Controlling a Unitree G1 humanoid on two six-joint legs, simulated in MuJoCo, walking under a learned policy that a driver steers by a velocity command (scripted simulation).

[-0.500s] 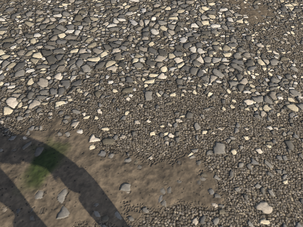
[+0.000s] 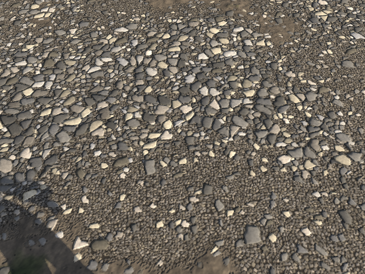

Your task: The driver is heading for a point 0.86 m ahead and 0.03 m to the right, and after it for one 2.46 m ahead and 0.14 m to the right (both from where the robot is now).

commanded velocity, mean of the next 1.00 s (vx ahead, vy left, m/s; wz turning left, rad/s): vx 0.50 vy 0.00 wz -0.21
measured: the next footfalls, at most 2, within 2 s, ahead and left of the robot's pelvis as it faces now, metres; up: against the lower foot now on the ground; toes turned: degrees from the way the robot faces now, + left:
left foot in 0.32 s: +0.36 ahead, +0.11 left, +0.00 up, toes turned -13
right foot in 0.84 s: +0.56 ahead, -0.15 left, +0.00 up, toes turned -17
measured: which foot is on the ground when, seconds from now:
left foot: up 0.00-0.30, down 0.32-0.84, up 0.86-1.00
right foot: down 0.00-0.32, up 0.34-0.82, down 0.84-1.00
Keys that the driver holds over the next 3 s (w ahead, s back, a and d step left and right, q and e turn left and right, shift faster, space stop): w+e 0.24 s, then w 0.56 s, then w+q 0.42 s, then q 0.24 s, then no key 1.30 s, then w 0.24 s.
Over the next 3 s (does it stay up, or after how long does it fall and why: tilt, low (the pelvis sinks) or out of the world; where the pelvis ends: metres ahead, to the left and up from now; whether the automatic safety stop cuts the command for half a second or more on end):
stays up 0.86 -0.12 0.00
